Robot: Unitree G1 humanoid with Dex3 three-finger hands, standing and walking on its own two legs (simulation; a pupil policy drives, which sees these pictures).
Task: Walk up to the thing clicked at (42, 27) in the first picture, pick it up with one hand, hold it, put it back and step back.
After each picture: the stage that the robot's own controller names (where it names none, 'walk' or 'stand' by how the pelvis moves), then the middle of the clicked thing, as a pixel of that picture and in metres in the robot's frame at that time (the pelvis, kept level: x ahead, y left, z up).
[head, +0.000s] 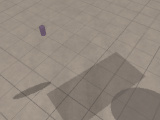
stand; (42, 30) +1.51 +0.47 -0.72
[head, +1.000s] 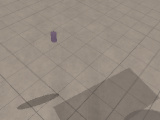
walk; (53, 36) +1.42 +0.24 -0.71
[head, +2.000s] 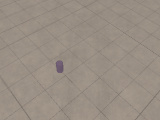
walk; (59, 66) +0.89 +0.18 -0.71
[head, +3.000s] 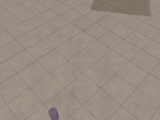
walk; (54, 114) +0.50 +0.23 -0.70
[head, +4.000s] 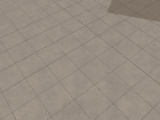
stand; out of the picture +0.35 +0.18 -0.70
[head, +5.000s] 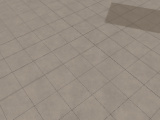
stand; out of the picture +0.31 +0.17 -0.72
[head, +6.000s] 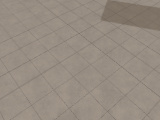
stand; out of the picture +0.32 +0.19 -0.73
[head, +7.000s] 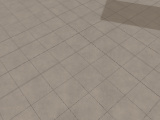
stand; out of the picture +0.31 +0.20 -0.73
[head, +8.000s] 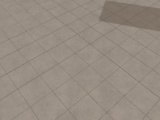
stand; out of the picture +0.30 +0.20 -0.73
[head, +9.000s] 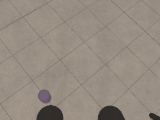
go down; (45, 96) +0.35 +0.19 -0.52
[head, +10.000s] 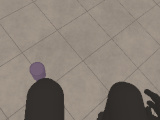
go down; (38, 72) +0.39 +0.21 -0.32
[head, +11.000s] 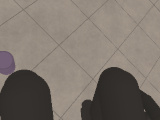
close in; (5, 63) +0.38 +0.23 -0.25
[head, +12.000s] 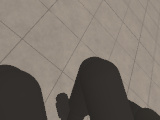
close; out of the picture +0.38 +0.25 -0.22
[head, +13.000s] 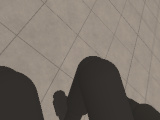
close; out of the picture +0.37 +0.26 -0.22
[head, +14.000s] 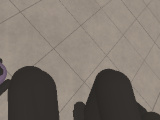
lift; out of the picture +0.30 +0.26 -0.15
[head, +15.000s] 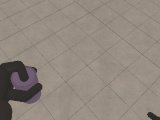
lift; (27, 86) +0.31 +0.18 +0.02
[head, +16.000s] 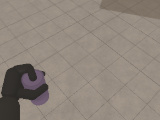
hold; (36, 88) +0.32 +0.16 +0.01
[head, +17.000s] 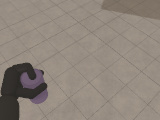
hold; (35, 86) +0.32 +0.17 +0.00
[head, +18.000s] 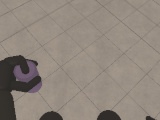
crouch; (29, 77) +0.36 +0.18 -0.06
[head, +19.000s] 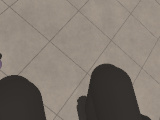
lower; out of the picture +0.40 +0.24 -0.17
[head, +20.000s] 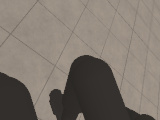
lower; out of the picture +0.39 +0.27 -0.22
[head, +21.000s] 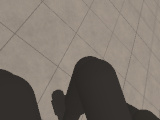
lower; out of the picture +0.39 +0.27 -0.22
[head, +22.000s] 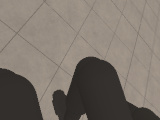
lower; out of the picture +0.38 +0.27 -0.22
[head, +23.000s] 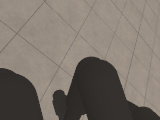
lower; out of the picture +0.38 +0.27 -0.22
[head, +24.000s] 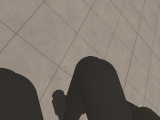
withdraw; out of the picture +0.37 +0.25 -0.23
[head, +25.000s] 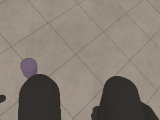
walk; (29, 68) +0.39 +0.21 -0.30
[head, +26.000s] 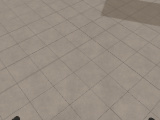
stand; out of the picture +0.32 +0.17 -0.65
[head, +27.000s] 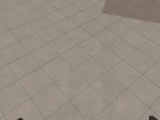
stand; out of the picture +0.34 +0.18 -0.66
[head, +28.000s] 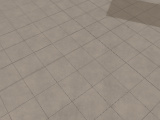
stand; out of the picture +0.34 +0.17 -0.69
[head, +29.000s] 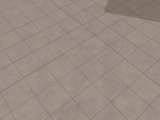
walk; out of the picture +0.35 +0.17 -0.72
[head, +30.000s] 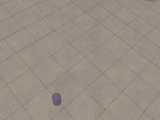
walk; (56, 99) +0.49 +0.15 -0.71
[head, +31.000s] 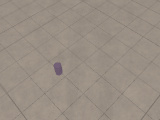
walk; (58, 69) +0.80 +0.25 -0.69
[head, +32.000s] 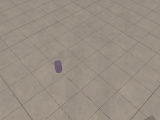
stand; (58, 66) +0.93 +0.21 -0.70
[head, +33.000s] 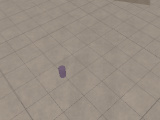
stand; (62, 71) +0.92 +0.21 -0.73
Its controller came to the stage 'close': yes
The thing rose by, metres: 0.71
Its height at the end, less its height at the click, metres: +0.00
